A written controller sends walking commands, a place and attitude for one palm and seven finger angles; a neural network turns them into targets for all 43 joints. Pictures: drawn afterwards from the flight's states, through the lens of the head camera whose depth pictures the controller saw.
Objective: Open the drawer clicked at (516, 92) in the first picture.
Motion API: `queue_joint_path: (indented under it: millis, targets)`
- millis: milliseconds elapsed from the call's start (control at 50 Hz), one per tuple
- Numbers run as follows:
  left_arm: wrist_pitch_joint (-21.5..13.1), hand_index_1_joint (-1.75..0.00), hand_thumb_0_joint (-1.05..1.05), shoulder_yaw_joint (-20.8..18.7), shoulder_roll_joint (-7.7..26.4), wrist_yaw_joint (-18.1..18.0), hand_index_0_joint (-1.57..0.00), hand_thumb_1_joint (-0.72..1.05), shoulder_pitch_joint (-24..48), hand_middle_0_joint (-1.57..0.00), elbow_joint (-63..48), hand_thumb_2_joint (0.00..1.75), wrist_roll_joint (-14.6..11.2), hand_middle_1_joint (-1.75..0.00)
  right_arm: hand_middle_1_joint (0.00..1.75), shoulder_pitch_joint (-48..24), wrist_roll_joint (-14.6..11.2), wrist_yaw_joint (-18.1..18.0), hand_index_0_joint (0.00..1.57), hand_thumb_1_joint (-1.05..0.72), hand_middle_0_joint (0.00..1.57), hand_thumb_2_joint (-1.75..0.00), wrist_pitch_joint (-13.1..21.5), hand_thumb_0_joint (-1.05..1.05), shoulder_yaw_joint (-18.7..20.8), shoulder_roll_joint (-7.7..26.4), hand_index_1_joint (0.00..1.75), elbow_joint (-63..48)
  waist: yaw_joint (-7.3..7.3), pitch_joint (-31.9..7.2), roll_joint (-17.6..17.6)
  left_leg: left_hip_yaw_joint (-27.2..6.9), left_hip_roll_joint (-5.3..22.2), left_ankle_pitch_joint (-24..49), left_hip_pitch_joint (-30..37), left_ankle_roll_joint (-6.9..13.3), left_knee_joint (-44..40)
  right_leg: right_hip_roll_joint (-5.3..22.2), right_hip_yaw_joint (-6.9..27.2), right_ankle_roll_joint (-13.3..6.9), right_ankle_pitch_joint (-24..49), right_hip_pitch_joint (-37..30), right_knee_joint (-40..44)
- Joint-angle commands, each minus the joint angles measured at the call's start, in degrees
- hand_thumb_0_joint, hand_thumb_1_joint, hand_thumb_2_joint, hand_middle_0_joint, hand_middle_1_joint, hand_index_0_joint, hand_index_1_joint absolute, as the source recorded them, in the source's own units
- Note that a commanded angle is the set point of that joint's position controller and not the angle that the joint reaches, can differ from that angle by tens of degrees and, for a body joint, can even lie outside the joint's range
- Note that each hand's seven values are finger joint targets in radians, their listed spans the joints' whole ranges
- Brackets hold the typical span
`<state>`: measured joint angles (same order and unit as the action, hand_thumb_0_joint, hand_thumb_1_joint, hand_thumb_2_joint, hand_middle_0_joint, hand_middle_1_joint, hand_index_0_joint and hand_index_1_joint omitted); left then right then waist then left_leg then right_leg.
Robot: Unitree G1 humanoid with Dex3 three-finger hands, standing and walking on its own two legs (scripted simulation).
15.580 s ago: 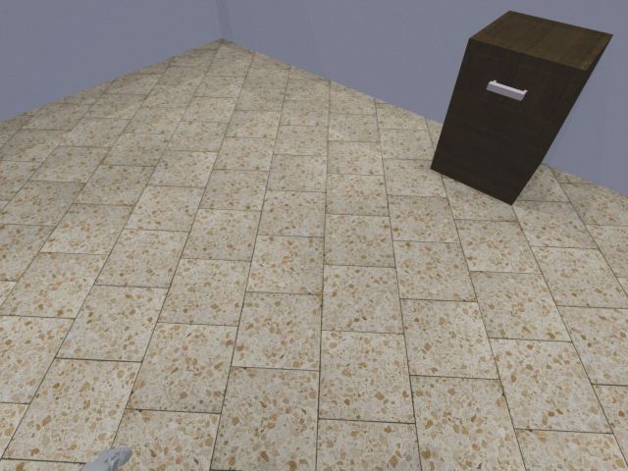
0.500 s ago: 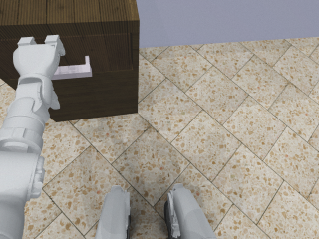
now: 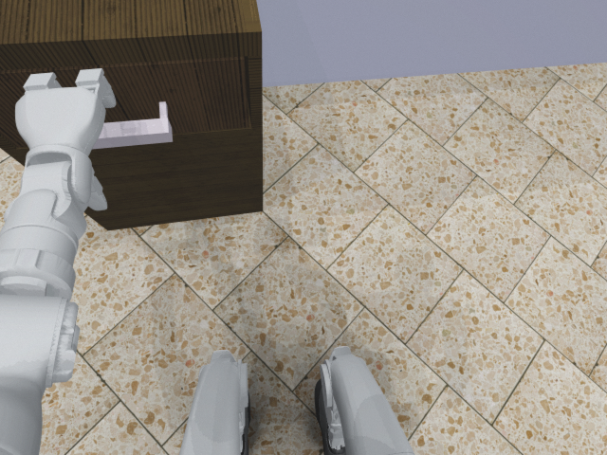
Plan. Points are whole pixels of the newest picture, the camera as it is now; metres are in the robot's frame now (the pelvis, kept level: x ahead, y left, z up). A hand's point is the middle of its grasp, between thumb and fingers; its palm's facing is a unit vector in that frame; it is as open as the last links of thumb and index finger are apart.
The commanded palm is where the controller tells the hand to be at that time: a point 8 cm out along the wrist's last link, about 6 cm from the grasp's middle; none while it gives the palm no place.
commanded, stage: move the hooked fingers above the handle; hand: left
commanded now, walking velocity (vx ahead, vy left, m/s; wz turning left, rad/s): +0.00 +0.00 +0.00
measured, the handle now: (121, 122) +0.59 +0.25 -0.10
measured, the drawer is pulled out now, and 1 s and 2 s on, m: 0.00 0.00 0.00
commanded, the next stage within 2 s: lower the fingers behind the handle in 0.58 s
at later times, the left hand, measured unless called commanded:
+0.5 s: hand (83, 144) +0.52 +0.27 -0.05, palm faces -0.11 -0.02 -0.99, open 13.8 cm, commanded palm +0.53 +0.22 +0.01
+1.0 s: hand (106, 152) +0.53 +0.25 -0.07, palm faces -0.14 -0.02 -0.99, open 13.8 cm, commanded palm +0.53 +0.22 -0.01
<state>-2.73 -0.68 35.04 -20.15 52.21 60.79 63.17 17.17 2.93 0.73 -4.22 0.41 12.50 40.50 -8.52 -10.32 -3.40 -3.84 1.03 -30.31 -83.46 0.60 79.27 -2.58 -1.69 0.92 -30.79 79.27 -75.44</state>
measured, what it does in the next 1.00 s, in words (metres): stands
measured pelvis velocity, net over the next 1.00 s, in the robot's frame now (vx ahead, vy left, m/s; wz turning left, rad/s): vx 0.00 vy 0.00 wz -0.03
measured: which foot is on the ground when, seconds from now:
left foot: down 0.00-1.00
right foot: down 0.00-1.00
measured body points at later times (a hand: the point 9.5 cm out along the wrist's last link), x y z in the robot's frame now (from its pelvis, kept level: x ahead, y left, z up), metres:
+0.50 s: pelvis +0.00 +0.00 +0.00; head +0.20 +0.02 +0.40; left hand +0.52 +0.27 +0.01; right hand +0.01 -0.26 -0.13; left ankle +0.04 +0.11 -0.59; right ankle +0.03 -0.13 -0.59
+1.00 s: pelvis +0.00 +0.00 -0.01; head +0.20 +0.03 +0.39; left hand +0.53 +0.25 -0.02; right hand +0.01 -0.26 -0.13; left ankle +0.04 +0.11 -0.59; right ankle +0.03 -0.13 -0.59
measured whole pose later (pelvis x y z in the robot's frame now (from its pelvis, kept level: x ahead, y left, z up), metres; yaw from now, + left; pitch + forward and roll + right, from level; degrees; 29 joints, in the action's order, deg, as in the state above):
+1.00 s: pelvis +0.00 +0.00 -0.01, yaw -1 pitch +36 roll -5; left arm -2.4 -3.8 35.9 -22.1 53.9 66.5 65.6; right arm 17.0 3.2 1.4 -4.7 -0.9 13.3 37.8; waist -11.2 -10.5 -3.9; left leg -3.1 1.8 -31.6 -87.4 1.0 82.7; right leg -3.3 -1.0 1.3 -31.5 83.5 -78.6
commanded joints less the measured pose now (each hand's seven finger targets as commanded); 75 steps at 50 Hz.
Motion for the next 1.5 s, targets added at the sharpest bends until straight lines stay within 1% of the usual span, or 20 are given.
queue_joint_path:
  millis: [0, 80, 160, 280, 340, 400, 500, 600, 720, 760, 820, 880, 960, 1020, 1080, 1200, 1240, 1300, 1320, 1480]
  targets:
    - [-2.5, -1.2, 0.0, 1.8, 5.3, -1.7, -0.3, -0.5, 29.3, -0.3, -9.5, 0.3, 0.4, -1.2, 0.3, 12.7, 0.5, -1.6, 0.2, -0.9, 0.2, -0.9, 1.0, 0.0, 4.4, 11.3, 0.3, 0.2, -6.33, -30.3, -10.0, -0.7, 0.8, 18.6, 34.5, 2.1, -8.0, -1.1, -2.5, -3.3, 12.0, -6.1, 10.2]
    - [-1.0, -1.2, 0.0, -2.8, 10.1, -4.6, -0.3, -0.5, 24.2, -0.3, -1.8, 0.3, 2.5, -1.2, 0.3, 11.7, 0.7, -1.2, 0.2, -0.9, 0.2, -0.9, -0.1, 0.0, 3.0, 11.3, 0.3, -1.5, -4.07, -25.6, -9.2, 0.7, 0.3, 18.1, 27.4, 2.2, -7.3, -1.4, -2.7, -3.9, 12.1, -7.0, 8.9]
    - [1.4, -1.2, 0.0, -7.9, 17.4, -6.9, -0.3, -0.5, 20.3, -0.3, -1.2, 0.3, 4.2, -1.2, 0.3, 9.8, 0.8, -0.5, 0.2, -0.9, 0.2, -0.9, -1.4, 0.0, 1.8, 11.6, 0.3, -4.9, -1.04, -29.1, -9.2, 2.2, -0.1, 20.9, 23.7, 2.5, -6.3, -1.5, -2.0, -3.8, 16.7, -12.9, 7.0]
    - [3.7, -1.2, 0.0, -9.6, 22.0, -7.3, -0.3, -0.5, 21.5, -0.3, -3.7, 0.3, 3.7, -1.2, 0.3, 9.2, -0.2, -0.5, 0.2, -0.9, 0.2, -0.9, -1.4, 0.0, 1.7, 12.2, 0.3, -6.8, -1.26, -34.1, -5.1, 2.8, -0.2, 18.1, 20.9, 3.0, -6.2, -1.3, -0.9, -2.6, 18.3, -19.8, 7.2]
    - [1.5, -1.2, 0.0, -8.7, 21.1, -5.1, -0.3, -0.5, 25.1, -0.3, -8.3, 0.3, 2.0, -1.2, 0.3, 10.4, -0.4, -0.8, 0.2, -0.9, 0.2, -0.9, -0.5, 0.0, 2.4, 12.3, 0.3, -5.8, -2.38, -39.3, -7.8, 2.1, 0.1, 19.3, 25.6, 2.9, -6.1, -1.2, -0.8, -2.5, 18.3, -18.9, 7.4]
    - [-2.3, -1.2, 0.0, -4.3, 14.9, -2.5, -0.3, -0.5, 29.0, -0.3, -15.1, 0.3, 0.8, -1.2, 0.3, 11.2, -0.1, -1.1, 0.2, -0.9, 0.2, -0.9, 0.6, 0.0, 3.6, 11.6, 0.3, -4.0, -4.44, -43.1, -10.3, 0.8, 0.7, 22.6, 33.6, 2.7, -5.8, -1.1, -1.0, -2.5, 18.5, -15.4, 7.9]
    - [-4.8, -1.2, 0.0, 0.0, 6.7, -1.3, -0.3, -0.5, 26.8, -0.3, -13.3, 0.3, 0.0, -1.2, 0.3, 12.6, 0.5, -1.3, 0.2, -0.9, 0.2, -0.9, 0.8, 0.0, 4.7, 11.2, 0.3, -0.7, -5.17, -35.1, -11.4, -0.7, 1.0, 23.5, 36.9, 1.9, -6.7, -1.3, -2.4, -3.2, 14.8, -7.6, 8.9]
    - [-2.3, -1.2, 0.0, -3.7, 9.4, -5.4, -0.3, -0.5, 24.0, -0.3, -5.1, 0.3, 2.3, -1.2, 0.3, 12.2, 0.9, -0.9, 0.2, -0.9, 0.2, -0.9, -0.7, 0.0, 3.8, 11.3, 0.3, -1.0, -3.47, -28.6, -10.7, -0.5, 0.9, 23.5, 32.1, 1.6, -7.1, -1.4, -3.1, -3.9, 14.1, -5.4, 7.9]
    - [2.2, -1.2, 0.0, -7.3, 15.8, -8.1, -0.3, -0.5, 21.3, -0.3, -1.8, 0.3, 4.2, -1.2, 0.3, 10.4, 0.9, 0.1, 0.2, -0.9, 0.2, -0.9, -1.6, 0.0, 2.2, 11.8, 0.3, -4.4, -1.78, -31.2, -9.4, 1.6, 0.3, 23.3, 26.0, 2.2, -6.1, -1.5, -2.4, -3.6, 18.3, -12.5, 6.3]
    - [3.1, -1.2, 0.0, -7.5, 16.4, -8.2, -0.3, -0.5, 20.9, -0.3, -1.6, 0.3, 4.6, -1.2, 0.3, 10.4, 0.7, 0.3, 0.2, -0.9, 0.2, -0.9, -1.7, 0.0, 2.4, 12.1, 0.3, -4.7, -1.7, -33.5, -8.7, 1.5, 0.3, 23.2, 26.3, 2.2, -5.7, -1.5, -2.4, -3.5, 18.5, -13.4, 6.0]
    - [4.3, -1.2, 0.0, -6.0, 14.9, -7.4, -0.3, -0.5, 21.5, -0.3, 0.3, 0.3, 3.9, -1.2, 0.3, 10.6, 0.3, 0.3, 0.2, -0.9, 0.2, -0.9, -1.4, 0.0, 2.3, 12.4, 0.3, -5.0, -3.16, -30.9, -5.7, 1.6, 0.4, 19.5, 23.6, 2.5, -5.8, -1.4, -2.4, -2.9, 16.2, -12.9, 6.5]
    - [2.5, -1.2, 0.0, -5.0, 14.6, -5.6, -0.3, -0.5, 25.5, -0.3, -3.3, 0.3, 2.6, -1.2, 0.3, 10.7, 0.2, -0.1, 0.2, -0.9, 0.2, -0.9, -0.5, 0.0, 2.5, 12.2, 0.3, -4.9, -4.28, -33.6, -6.5, 1.5, 0.4, 16.9, 23.4, 2.8, -5.0, -1.5, -1.8, -2.7, 14.4, -12.6, 6.6]
    - [-3.1, -1.2, 0.0, -4.2, 13.1, -4.1, -0.3, -0.5, 28.4, -0.3, -10.6, 0.3, 3.0, -1.2, 0.3, 11.4, 0.8, -0.6, 0.2, -0.9, 0.2, -0.9, 0.5, 0.0, 3.4, 11.7, 0.3, -3.3, -4.27, -39.3, -12.0, 0.0, 0.9, 20.2, 29.7, 2.2, -3.3, -1.4, -2.0, -3.3, 13.6, -7.6, 4.5]
    - [-5.1, -1.2, 0.0, -5.1, 12.8, -5.0, -0.3, -0.5, 26.9, -0.3, -10.4, 0.3, 3.6, -1.2, 0.3, 12.0, 1.2, -0.7, 0.2, -0.9, 0.2, -0.9, 0.6, 0.0, 3.9, 11.7, 0.3, -2.0, -4.16, -37.1, -12.3, -0.9, 1.3, 21.8, 30.7, 1.7, -2.5, -1.5, -2.6, -3.5, 12.9, -3.6, 3.3]
    - [-3.8, -1.2, 0.0, -4.7, 12.1, -7.1, -0.3, -0.5, 26.9, -0.3, -5.3, 0.3, 3.7, -1.2, 0.3, 11.7, 1.4, -0.4, 0.2, -0.9, 0.2, -0.9, 0.3, 0.0, 3.3, 11.7, 0.3, -1.5, -5.02, -31.1, -10.1, -0.2, 0.9, 17.0, 23.7, 2.1, -1.4, -1.7, -2.8, -3.5, 10.3, -1.3, 2.9]
    - [0.3, -1.2, 0.0, -6.7, 14.3, -9.3, -0.3, -0.5, 26.7, -0.3, -3.8, 0.3, 4.8, -1.2, 0.3, 11.5, 1.5, 0.6, 0.2, -0.9, 0.2, -0.9, 0.0, 0.0, 2.8, 11.8, 0.3, -2.1, -3.46, -36.0, -13.5, -0.3, 1.1, 22.3, 25.9, 1.6, -0.8, -1.6, -3.3, -3.7, 13.9, -3.3, 0.7]
    - [1.5, -1.2, 0.0, -7.6, 15.9, -8.7, -0.3, -0.5, 25.2, -0.3, -3.7, 0.3, 4.5, -1.2, 0.3, 11.7, 1.3, 0.8, 0.2, -0.9, 0.2, -0.9, -0.1, 0.0, 2.7, 12.2, 0.3, -2.6, -2.93, -38.2, -11.9, 0.0, 1.0, 22.6, 25.4, 1.8, -0.4, -1.8, -3.1, -3.5, 15.2, -5.7, 0.7]
    - [3.3, -1.2, 0.0, -5.4, 14.7, -7.2, -0.3, -0.5, 26.9, -0.3, -1.4, 0.3, 4.2, -1.2, 0.3, 11.5, 0.7, 0.7, 0.2, -0.9, 0.2, -0.9, 0.1, 0.0, 2.3, 12.0, 0.3, -2.4, -4.9, -35.1, -8.7, 0.6, 0.8, 18.3, 20.2, 2.5, 0.3, -1.8, -2.7, -3.1, 14.1, -6.3, 1.1]
    - [3.4, -1.2, 0.0, -5.7, 16.0, -6.7, -0.3, -0.5, 27.1, -0.3, -1.7, 0.3, 4.3, -1.2, 0.3, 11.7, 0.6, 0.7, 0.2, -0.9, 0.2, -0.9, 0.0, 0.0, 2.2, 12.3, 0.3, -2.6, -4.53, -34.7, -9.3, 0.8, 0.7, 17.0, 19.1, 2.5, 0.4, -1.7, -2.7, -3.0, 13.3, -6.2, 0.9]
    - [-3.1, -1.2, 0.0, -7.3, 17.8, -3.9, -0.3, -0.5, 25.5, -0.3, -7.7, 0.3, 4.1, -1.2, 0.3, 10.8, 1.0, -0.1, 0.2, -0.9, 0.2, -0.9, 0.9, 0.0, 2.2, 11.4, 0.3, -3.0, -3.69, -36.4, -10.7, 1.2, 0.8, 16.4, 17.5, 2.7, 3.4, -1.9, -1.7, -3.2, 12.8, -4.8, -1.2]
